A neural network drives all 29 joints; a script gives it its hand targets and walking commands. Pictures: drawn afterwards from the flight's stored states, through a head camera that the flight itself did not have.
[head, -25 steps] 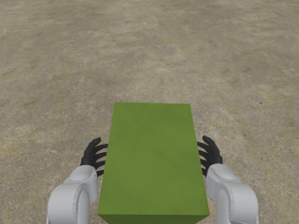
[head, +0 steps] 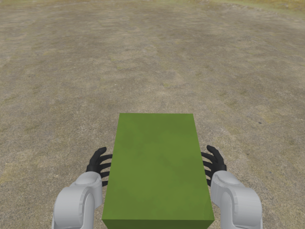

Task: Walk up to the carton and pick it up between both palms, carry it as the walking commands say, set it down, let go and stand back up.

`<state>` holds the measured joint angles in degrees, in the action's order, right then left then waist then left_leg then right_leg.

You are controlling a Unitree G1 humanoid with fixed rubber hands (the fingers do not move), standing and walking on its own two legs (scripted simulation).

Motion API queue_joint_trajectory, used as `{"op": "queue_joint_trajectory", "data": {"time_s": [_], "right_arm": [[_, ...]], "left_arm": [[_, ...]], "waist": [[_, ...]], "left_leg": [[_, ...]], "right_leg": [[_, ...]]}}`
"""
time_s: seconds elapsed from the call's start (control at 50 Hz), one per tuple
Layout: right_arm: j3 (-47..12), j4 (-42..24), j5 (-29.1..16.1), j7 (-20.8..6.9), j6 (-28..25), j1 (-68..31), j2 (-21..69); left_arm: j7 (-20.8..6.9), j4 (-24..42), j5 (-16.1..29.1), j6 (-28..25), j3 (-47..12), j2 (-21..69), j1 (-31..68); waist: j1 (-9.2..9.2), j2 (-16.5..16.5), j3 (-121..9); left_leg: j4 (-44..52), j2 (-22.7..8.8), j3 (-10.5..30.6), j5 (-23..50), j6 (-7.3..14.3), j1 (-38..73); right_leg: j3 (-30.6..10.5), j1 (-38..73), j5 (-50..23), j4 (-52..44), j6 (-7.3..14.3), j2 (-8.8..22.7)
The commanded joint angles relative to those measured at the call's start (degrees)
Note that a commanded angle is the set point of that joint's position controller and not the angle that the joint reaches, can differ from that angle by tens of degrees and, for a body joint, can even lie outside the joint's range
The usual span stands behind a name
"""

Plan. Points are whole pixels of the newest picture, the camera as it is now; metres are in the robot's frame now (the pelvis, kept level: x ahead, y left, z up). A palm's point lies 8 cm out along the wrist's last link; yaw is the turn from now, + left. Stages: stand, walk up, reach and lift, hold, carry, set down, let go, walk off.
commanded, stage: carry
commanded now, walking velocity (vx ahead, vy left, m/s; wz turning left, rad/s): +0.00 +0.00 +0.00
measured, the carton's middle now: (155, 178) +0.27 +0.00 +0.04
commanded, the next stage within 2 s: none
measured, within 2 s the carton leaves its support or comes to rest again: neither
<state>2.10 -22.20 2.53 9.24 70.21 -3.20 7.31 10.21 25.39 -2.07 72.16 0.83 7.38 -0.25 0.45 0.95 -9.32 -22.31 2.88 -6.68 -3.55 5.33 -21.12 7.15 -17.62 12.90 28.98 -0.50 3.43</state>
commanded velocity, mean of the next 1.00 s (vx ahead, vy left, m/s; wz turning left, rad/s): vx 0.00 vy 0.00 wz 0.00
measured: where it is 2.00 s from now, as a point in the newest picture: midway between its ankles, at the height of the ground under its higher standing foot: outside the picture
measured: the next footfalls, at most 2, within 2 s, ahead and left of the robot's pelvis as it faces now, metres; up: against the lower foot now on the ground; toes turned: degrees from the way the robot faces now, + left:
none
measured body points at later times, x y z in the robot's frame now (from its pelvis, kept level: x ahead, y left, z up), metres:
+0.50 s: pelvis +0.01 -0.02 +0.00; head -0.02 -0.03 +0.45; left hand +0.27 +0.12 +0.07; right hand +0.28 -0.17 +0.07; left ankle +0.10 +0.06 -0.74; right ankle +0.03 -0.12 -0.74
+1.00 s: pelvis +0.04 -0.03 +0.00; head +0.02 -0.04 +0.45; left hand +0.31 +0.12 +0.05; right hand +0.33 -0.17 +0.05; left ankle +0.10 +0.06 -0.74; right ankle +0.03 -0.12 -0.74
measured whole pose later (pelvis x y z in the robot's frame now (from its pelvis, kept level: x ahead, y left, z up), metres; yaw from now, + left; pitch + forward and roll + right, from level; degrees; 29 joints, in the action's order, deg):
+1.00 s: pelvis +0.04 -0.03 +0.00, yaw +1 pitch +2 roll +0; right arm 4.5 -5.0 4.4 7.9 53.4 -7.8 7.5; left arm 8.1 8.3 -3.3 55.0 3.7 7.3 3.9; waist -0.3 1.5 -6.0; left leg -29.4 0.2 -6.4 -10.1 3.3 -21.4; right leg 8.7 -15.4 18.3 31.8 1.4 2.2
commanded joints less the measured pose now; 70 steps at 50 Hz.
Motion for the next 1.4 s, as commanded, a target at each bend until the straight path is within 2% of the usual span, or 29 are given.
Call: {"op": "queue_joint_trajectory", "data": {"time_s": [0.0,0.18,0.24,0.3,0.32,0.34,0.36,0.4,0.42,0.44,0.48,0.5,0.54,0.6,0.62,0.66,0.68,0.72,0.78,0.92,0.96,0.98,1.14,1.28,1.38], "right_arm": [[-31.7,-6.6,-15.8,-7.6,-1.6,-22.0,50.3],[-32.2,-7.1,-15.5,-7.7,-2.3,-21.6,49.2],[-30.4,-3.1,-14.0,-8.0,-3.5,-22.2,47.4],[-29.8,-1.2,-13.4,-8.6,-5.6,-23.7,48.0],[-28.7,1.1,-12.7,-8.7,-6.5,-23.9,47.6],[-30.4,-1.8,-13.8,-8.8,-6.9,-24.8,49.6],[-28.6,2.1,-12.6,-8.9,-7.6,-24.1,48.4],[-29.4,1.0,-13.1,-9.1,-8.7,-25.2,49.6],[-28.4,3.0,-12.4,-9.2,-9.3,-24.8,48.8],[-29.9,0.8,-13.4,-9.2,-9.6,-25.5,50.2],[-28.0,4.6,-12.0,-9.3,-10.4,-24.6,48.5],[-29.2,2.6,-12.8,-9.4,-10.7,-25.3,49.5],[-28.6,3.4,-12.5,-9.4,-11.3,-25.2,49.2],[-29.2,2.8,-12.8,-9.4,-11.8,-24.7,49.6],[-27.6,5.2,-11.7,-9.4,-12.2,-24.5,48.1],[-28.4,3.4,-12.2,-9.3,-12.7,-24.9,48.7],[-27.0,5.4,-11.4,-9.3,-13.1,-24.7,47.5],[-27.5,4.3,-11.7,-9.2,-13.6,-25.1,47.9],[-25.4,7.7,-10.2,-9.0,-14.6,-24.4,46.2],[-21.7,10.9,-8.4,-8.6,-18.1,-24.3,42.9],[-22.1,8.8,-9.0,-8.4,-19.1,-25.5,42.8],[-21.3,11.1,-8.1,-8.3,-19.4,-24.0,42.1],[-20.4,10.2,-7.7,-7.8,-22.5,-24.0,39.3],[-20.6,9.8,-7.6,-7.4,-23.1,-22.4,38.0],[-20.4,10.7,-7.0,-7.4,-23.4,-22.6,37.3]], "left_arm": [[-7.9,9.5,18.3,-3.4,-34.9,48.9,30.3],[-8.2,10.1,18.3,-4.3,-34.5,48.2,29.6],[-8.6,5.0,16.3,-5.5,-31.7,46.3,29.0],[-9.2,3.2,15.6,-7.7,-30.9,46.7,30.4],[-9.3,1.5,14.9,-8.6,-29.8,46.1,31.1],[-9.4,4.1,16.0,-9.0,-31.4,48.2,31.6],[-9.5,0.8,14.7,-9.8,-29.5,46.6,31.5],[-9.7,2.0,15.0,-11.0,-30.0,47.6,32.3],[-9.7,-0.3,14.1,-11.5,-29.0,46.9,31.7],[-9.7,1.9,14.9,-11.9,-30.1,48.0,32.1],[-9.8,-1.6,13.3,-12.7,-28.2,46.1,31.3],[-9.8,0.0,13.8,-13.0,-29.1,47.1,31.5],[-9.8,-0.3,13.5,-13.6,-28.9,46.8,32.0],[-9.7,0.9,13.7,-14.2,-29.2,46.8,31.6],[-9.8,-1.7,12.5,-14.6,-27.5,45.3,31.1],[-9.7,0.0,13.1,-15.1,-28.3,45.9,31.5],[-9.8,-2.0,12.3,-15.5,-27.2,44.8,31.3],[-9.7,-1.1,12.5,-16.0,-27.4,45.0,31.2],[-9.7,-3.8,11.4,-17.1,-25.5,43.0,31.2],[-9.3,-6.9,9.7,-20.7,-22.0,39.3,31.4],[-9.1,-6.4,9.9,-21.5,-22.0,39.5,30.9],[-9.1,-8.1,9.3,-21.8,-21.2,38.6,30.1],[-8.6,-8.1,8.5,-25.0,-19.6,35.4,29.3],[-8.2,-7.1,8.4,-25.8,-19.7,34.0,28.4],[-8.3,-8.7,7.8,-26.0,-19.4,33.5,28.0]], "waist": [[-0.39,2.7,-8.2],[-0.48,1.2,-8.7],[-0.46,-0.2,-7.9],[-0.43,-0.4,-7.8],[-0.5,-0.5,-7.7],[-0.49,-0.4,-7.6],[-0.55,-0.4,-8.1],[-0.59,-1.0,-8.7],[-0.59,-0.8,-9.1],[-0.6,-1.3,-9.2],[-0.66,-1.0,-9.6],[-0.66,-1.1,-9.6],[-0.71,-0.2,-10.2],[-0.74,-0.8,-10.7],[-0.74,-0.8,-11.0],[-0.75,-0.8,-11.5],[-0.77,-0.2,-11.2],[-0.76,-0.8,-11.2],[-0.8,-0.8,-11.6],[-0.87,-0.2,-11.3],[-0.87,0.0,-11.4],[-0.88,-0.5,-11.4],[-0.93,-0.2,-11.8],[-0.94,-0.5,-12.0],[-0.94,-0.6,-11.4]], "left_leg": [[11.5,-12.8,14.2,-25.2,-5.0,4.8],[7.8,-11.9,11.9,-21.1,-4.1,5.6],[6.0,-11.5,11.1,-19.0,-3.6,5.1],[4.1,-10.7,10.3,-17.4,-3.2,5.4],[3.6,-10.6,10.1,-16.6,-3.1,5.6],[3.1,-10.5,9.9,-15.8,-3.0,5.7],[2.5,-10.5,9.9,-14.7,-2.8,6.0],[1.5,-10.5,9.7,-12.9,-2.6,6.4],[0.7,-10.5,9.5,-11.6,-2.5,6.7],[0.2,-10.4,9.2,-10.6,-2.5,6.8],[-0.7,-10.2,8.8,-8.4,-2.3,7.3],[-1.2,-10.3,8.6,-7.4,-2.3,7.4],[-1.7,-10.3,8.3,-5.5,-2.2,8.1],[-2.4,-10.5,8.4,-3.1,-2.0,8.4],[-2.9,-10.6,8.2,-1.8,-1.9,8.8],[-3.5,-10.7,8.2,0.2,-1.9,9.1],[-3.5,-10.8,8.1,0.8,-1.9,9.2],[-3.8,-10.9,8.3,1.2,-1.8,9.2],[-4.0,-11.0,8.0,2.3,-1.8,9.7],[-4.1,-11.3,8.2,2.7,-1.8,9.9],[-4.0,-11.4,8.4,2.3,-1.6,9.8],[-4.0,-11.4,8.3,2.2,-1.6,9.8],[-4.7,-11.6,7.8,4.3,-1.5,10.3],[-5.4,-11.7,7.3,6.4,-1.4,10.5],[-5.5,-11.7,7.0,6.3,-1.4,10.1]], "right_leg": [[-2.5,0.2,5.6,-2.3,0.2,1.7],[-3.6,0.1,5.6,-4.5,0.6,2.8],[-4.3,0.0,5.6,-5.7,0.8,3.5],[-5.0,-0.8,6.5,-6.8,1.0,4.1],[-5.1,-1.0,6.6,-6.8,1.0,4.2],[-5.3,-1.0,6.1,-6.9,1.2,4.4],[-5.3,-1.0,5.7,-6.9,1.2,4.5],[-5.3,-0.5,4.9,-6.6,1.1,4.7],[-5.4,-0.5,4.1,-6.6,1.2,4.8],[-5.4,-0.3,3.6,-6.6,1.2,4.9],[-5.3,-0.1,2.4,-6.3,1.3,5.2],[-5.4,0.0,1.8,-6.2,1.4,5.4],[-5.1,0.1,0.9,-5.6,1.3,5.6],[-5.0,1.0,-0.5,-4.9,1.3,5.7],[-4.9,1.1,-1.3,-4.8,1.2,5.7],[-4.8,1.7,-2.3,-4.2,1.1,5.8],[-4.6,1.5,-2.2,-4.0,1.0,5.7],[-4.7,1.7,-2.3,-3.9,1.0,5.7],[-4.5,1.9,-2.7,-3.6,1.0,5.8],[-4.1,2.1,-1.3,-3.2,0.7,5.6],[-4.1,2.4,-0.6,-3.1,0.6,5.4],[-4.1,2.5,-0.7,-3.1,0.6,5.3],[-3.9,3.6,-1.9,-2.8,0.4,5.5],[-3.9,4.3,-4.0,-2.5,0.4,5.6],[-3.8,4.5,-4.3,-2.5,0.3,5.5]]}}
